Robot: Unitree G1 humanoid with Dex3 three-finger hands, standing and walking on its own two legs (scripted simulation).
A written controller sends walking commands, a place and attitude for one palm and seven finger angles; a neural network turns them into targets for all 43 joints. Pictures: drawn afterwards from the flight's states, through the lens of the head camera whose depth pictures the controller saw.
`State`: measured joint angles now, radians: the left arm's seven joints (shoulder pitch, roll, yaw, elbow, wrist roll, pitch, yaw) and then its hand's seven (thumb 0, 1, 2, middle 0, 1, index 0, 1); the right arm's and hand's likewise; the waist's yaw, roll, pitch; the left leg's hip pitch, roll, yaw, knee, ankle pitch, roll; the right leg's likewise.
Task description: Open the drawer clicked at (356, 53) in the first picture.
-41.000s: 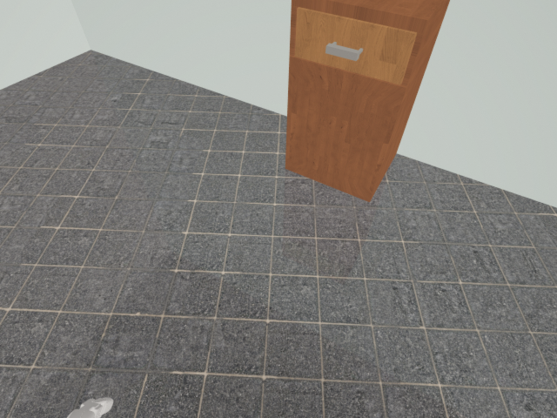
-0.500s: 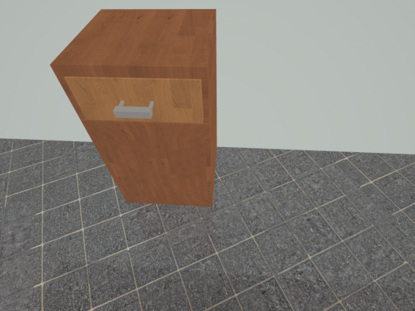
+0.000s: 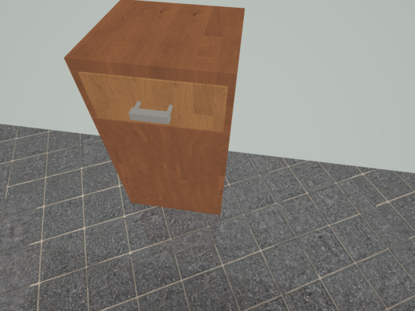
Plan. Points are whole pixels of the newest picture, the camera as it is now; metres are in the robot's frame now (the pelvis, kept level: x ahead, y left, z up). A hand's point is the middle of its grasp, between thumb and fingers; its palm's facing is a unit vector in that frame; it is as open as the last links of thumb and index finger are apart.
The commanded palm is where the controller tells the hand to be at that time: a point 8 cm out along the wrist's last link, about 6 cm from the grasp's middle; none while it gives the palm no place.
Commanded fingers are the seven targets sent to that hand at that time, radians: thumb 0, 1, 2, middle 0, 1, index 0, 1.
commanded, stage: take the last steps up to it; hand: left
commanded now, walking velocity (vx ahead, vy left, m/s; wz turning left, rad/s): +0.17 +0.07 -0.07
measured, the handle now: (152, 111) +0.66 +0.21 -0.04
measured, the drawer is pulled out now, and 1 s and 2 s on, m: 0.00 0.00 0.00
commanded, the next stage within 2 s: come to a stop and stand still in 0.10 s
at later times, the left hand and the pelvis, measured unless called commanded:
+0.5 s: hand out of the picture +0.14 +0.17 -0.17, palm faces +0.05 -0.97 -0.25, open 7.3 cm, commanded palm none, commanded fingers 0.00 0.90 0.90 -0.20 -0.30 -0.20 -0.30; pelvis +0.12 -0.01 +0.00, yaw -1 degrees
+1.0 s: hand (146, 306) +0.16 +0.14 -0.15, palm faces +0.05 -0.96 -0.28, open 7.4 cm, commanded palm none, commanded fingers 0.00 0.90 0.90 -0.20 -0.30 -0.20 -0.30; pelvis +0.14 -0.05 +0.01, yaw +0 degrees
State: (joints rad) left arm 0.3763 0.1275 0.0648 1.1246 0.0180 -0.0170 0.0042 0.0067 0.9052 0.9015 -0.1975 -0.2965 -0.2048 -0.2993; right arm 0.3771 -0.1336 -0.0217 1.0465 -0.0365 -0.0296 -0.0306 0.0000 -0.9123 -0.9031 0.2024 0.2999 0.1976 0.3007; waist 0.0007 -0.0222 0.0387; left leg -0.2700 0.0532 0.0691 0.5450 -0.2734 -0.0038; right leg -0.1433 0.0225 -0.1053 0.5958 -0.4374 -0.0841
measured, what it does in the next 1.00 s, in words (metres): walks ahead: right foot, then left foot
